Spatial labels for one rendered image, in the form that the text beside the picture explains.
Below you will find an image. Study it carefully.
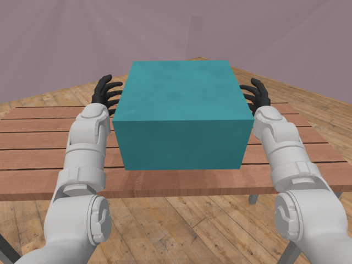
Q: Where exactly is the table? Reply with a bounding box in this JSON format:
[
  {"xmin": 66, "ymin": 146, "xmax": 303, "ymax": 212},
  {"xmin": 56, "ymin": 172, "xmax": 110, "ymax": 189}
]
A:
[{"xmin": 0, "ymin": 102, "xmax": 352, "ymax": 264}]

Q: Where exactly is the robot left forearm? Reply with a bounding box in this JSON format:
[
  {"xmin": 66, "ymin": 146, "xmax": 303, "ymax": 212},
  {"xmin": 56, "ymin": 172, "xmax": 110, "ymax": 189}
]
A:
[{"xmin": 44, "ymin": 103, "xmax": 111, "ymax": 241}]

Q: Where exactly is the left robot hand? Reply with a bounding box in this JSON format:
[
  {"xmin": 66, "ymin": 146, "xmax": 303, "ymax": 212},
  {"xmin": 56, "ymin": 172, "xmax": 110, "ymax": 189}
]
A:
[{"xmin": 91, "ymin": 74, "xmax": 123, "ymax": 116}]

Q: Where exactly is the robot right forearm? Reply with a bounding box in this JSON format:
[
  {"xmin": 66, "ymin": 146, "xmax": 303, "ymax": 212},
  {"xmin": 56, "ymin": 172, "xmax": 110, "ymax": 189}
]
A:
[{"xmin": 252, "ymin": 106, "xmax": 348, "ymax": 231}]

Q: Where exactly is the right robot upper arm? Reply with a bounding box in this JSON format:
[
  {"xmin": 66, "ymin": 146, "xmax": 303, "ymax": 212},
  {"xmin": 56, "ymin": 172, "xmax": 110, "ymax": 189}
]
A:
[{"xmin": 274, "ymin": 189, "xmax": 352, "ymax": 264}]

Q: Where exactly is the right robot hand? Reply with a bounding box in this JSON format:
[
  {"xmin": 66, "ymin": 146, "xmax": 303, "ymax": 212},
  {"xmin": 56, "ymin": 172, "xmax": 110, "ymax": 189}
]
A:
[{"xmin": 239, "ymin": 78, "xmax": 271, "ymax": 116}]

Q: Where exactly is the left robot upper arm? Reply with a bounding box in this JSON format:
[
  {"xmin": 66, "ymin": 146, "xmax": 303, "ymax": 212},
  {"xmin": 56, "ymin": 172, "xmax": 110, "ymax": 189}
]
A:
[{"xmin": 15, "ymin": 195, "xmax": 112, "ymax": 264}]

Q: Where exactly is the carton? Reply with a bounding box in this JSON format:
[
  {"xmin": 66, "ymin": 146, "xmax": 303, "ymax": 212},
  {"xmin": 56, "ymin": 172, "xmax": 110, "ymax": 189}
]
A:
[{"xmin": 112, "ymin": 60, "xmax": 255, "ymax": 171}]

